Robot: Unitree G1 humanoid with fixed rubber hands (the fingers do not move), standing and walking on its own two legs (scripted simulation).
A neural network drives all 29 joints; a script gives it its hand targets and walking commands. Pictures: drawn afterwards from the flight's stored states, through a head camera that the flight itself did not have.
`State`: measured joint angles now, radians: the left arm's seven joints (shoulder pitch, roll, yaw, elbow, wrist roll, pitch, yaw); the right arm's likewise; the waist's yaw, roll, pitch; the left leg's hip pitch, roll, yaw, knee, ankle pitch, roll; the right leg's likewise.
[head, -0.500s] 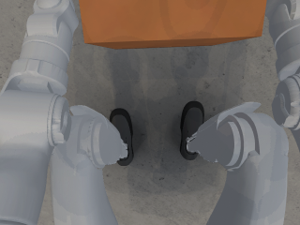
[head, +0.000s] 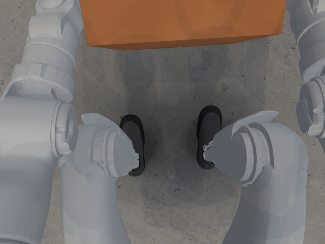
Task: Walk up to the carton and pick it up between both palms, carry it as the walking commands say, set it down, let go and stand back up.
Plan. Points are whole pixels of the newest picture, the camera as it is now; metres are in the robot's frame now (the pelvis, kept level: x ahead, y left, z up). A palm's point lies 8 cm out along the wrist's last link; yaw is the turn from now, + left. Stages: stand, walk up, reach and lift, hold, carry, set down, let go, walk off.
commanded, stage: reach and lift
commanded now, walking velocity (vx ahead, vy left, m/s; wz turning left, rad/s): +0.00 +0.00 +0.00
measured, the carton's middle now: out of the picture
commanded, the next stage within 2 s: none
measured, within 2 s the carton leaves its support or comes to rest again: leaves its support in 0.56 s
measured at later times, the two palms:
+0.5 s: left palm out of the picture +0.56 +0.16 -0.17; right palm out of the picture +0.56 -0.22 -0.17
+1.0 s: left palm out of the picture +0.56 +0.16 -0.09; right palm out of the picture +0.56 -0.22 -0.09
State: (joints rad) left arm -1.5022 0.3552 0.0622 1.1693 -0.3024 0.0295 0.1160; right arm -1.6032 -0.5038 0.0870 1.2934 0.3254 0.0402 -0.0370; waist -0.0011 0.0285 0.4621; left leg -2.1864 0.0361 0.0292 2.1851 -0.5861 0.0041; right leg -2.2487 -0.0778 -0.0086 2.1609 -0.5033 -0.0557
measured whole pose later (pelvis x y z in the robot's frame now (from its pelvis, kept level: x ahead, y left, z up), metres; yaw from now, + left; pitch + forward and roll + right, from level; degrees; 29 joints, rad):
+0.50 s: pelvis -0.01 +0.01 -0.02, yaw -1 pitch +32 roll +2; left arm -1.50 0.35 0.16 1.05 -0.23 0.21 0.11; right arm -1.59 -0.50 0.00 1.16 0.24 0.20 -0.03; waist 0.00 0.04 0.47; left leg -2.23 0.02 0.03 2.24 -0.57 0.01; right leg -2.29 -0.06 0.01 2.21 -0.48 -0.04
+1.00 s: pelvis +0.01 +0.00 +0.03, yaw +1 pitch +42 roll +2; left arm -1.31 0.23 0.35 0.84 -0.04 0.32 0.07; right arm -1.40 -0.41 -0.20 0.98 0.05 0.29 0.00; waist -0.01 0.03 0.15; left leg -2.24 -0.02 0.00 2.06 -0.56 -0.02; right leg -2.29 -0.04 0.01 2.05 -0.50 -0.03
